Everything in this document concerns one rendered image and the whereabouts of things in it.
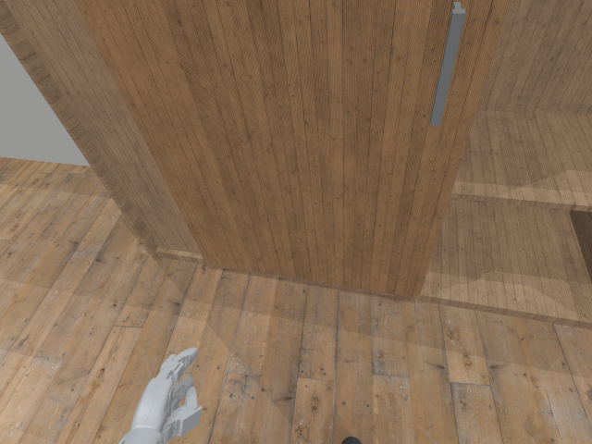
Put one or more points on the wardrobe door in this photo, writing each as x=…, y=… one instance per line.
x=294, y=135
x=61, y=38

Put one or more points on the handle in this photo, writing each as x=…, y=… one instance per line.
x=450, y=51

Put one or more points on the robot left hand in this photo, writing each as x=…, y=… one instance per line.
x=159, y=408

